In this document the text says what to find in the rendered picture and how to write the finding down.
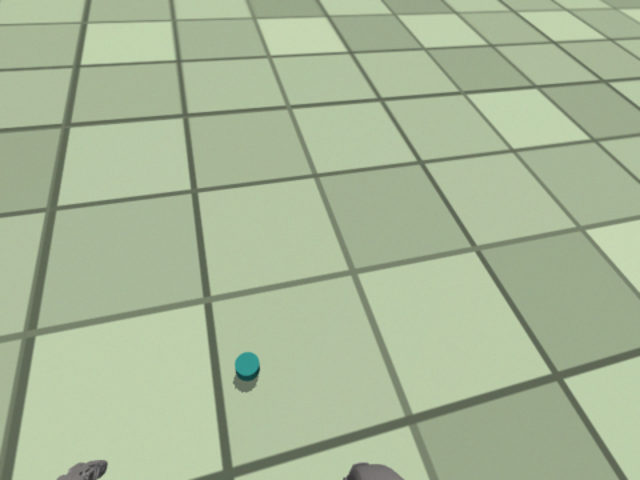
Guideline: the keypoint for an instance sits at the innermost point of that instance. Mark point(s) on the tin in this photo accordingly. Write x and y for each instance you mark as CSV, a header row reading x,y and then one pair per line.
x,y
247,366

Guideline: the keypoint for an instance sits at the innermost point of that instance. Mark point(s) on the left robot hand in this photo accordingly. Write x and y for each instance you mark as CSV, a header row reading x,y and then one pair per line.
x,y
92,470

